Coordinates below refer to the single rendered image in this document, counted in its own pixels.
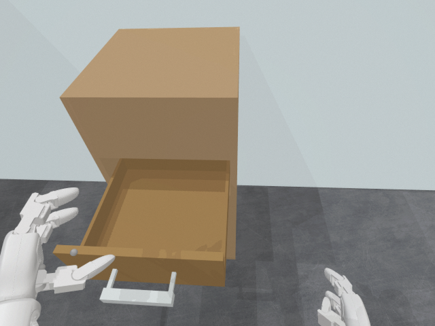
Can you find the cabinet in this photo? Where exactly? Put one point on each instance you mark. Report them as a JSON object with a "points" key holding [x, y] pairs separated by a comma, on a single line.
{"points": [[169, 93]]}

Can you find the left robot hand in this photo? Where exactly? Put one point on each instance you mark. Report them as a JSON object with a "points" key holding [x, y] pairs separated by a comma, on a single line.
{"points": [[22, 254]]}

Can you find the handle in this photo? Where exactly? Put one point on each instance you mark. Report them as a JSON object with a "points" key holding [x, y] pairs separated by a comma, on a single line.
{"points": [[138, 297]]}

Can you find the right robot hand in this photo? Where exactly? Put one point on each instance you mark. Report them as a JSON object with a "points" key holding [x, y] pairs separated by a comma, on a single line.
{"points": [[349, 309]]}

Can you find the drawer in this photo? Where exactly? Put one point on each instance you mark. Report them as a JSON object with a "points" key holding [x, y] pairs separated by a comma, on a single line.
{"points": [[159, 216]]}

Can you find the left robot forearm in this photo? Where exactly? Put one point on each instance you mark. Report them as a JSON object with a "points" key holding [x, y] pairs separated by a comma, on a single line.
{"points": [[20, 312]]}

